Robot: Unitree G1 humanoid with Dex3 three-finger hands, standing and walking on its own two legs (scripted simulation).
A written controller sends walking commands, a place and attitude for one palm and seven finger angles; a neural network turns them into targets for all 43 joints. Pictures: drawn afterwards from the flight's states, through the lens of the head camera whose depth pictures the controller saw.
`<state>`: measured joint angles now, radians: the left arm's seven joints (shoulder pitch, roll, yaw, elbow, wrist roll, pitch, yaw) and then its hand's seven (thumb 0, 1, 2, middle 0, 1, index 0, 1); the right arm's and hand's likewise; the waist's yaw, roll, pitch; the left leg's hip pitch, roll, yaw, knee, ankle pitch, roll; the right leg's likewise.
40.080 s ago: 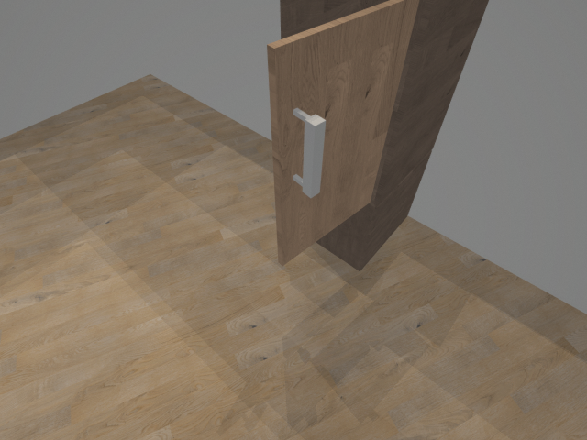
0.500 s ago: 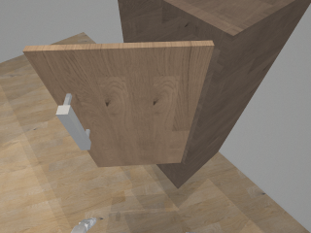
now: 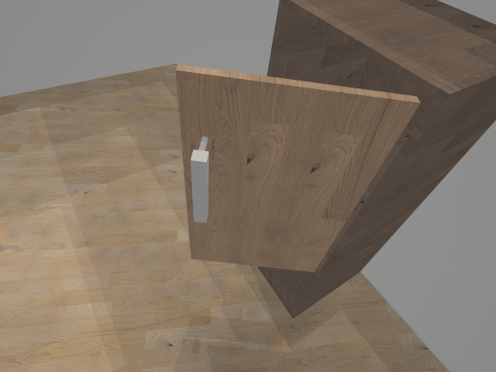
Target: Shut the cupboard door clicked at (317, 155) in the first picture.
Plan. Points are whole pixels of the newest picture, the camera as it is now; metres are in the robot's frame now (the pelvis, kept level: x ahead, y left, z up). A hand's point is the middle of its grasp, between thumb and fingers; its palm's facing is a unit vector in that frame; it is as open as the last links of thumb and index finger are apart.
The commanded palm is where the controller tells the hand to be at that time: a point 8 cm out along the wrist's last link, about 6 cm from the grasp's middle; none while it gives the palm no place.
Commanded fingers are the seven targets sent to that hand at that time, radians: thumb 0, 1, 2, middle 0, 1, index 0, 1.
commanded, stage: come to a stop and stand still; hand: left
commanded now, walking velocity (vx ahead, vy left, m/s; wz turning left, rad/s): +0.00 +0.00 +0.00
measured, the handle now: (202, 181) +0.43 +0.14 +0.04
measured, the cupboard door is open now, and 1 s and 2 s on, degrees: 54 54 54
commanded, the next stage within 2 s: look again from close up in 0.84 s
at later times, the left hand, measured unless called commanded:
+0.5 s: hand out of the picture -0.06 +0.16 -0.18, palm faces +0.02 -0.99 -0.17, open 7.3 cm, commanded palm none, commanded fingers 0.00 0.90 0.90 -0.20 -0.30 -0.20 -0.30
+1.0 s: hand out of the picture -0.12 +0.12 -0.18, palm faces +0.04 -0.99 -0.14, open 7.3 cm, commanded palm none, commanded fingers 0.00 0.90 0.90 -0.20 -0.30 -0.20 -0.30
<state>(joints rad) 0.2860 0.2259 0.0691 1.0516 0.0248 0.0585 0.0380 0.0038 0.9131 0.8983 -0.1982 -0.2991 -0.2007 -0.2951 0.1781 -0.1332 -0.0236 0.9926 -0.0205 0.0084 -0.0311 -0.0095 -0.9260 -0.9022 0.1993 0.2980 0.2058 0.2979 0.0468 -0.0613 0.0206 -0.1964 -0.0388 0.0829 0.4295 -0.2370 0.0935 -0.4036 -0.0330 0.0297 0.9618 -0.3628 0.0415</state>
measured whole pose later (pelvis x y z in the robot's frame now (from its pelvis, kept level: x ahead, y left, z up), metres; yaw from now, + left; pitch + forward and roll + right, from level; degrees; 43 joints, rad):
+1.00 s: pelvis -0.05 -0.01 +0.00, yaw +0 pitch +0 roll -1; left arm 0.42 0.08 -0.02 1.15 0.02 -0.02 0.05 0.00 0.91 0.90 -0.20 -0.30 -0.20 -0.30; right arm 0.31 -0.12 -0.01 1.12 -0.02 0.01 -0.02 0.01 -0.92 -0.90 0.20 0.30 0.20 0.30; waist -0.01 0.01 0.00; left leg -0.30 -0.03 0.08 0.45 -0.16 0.06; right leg -0.16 0.02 -0.04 0.44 -0.29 -0.02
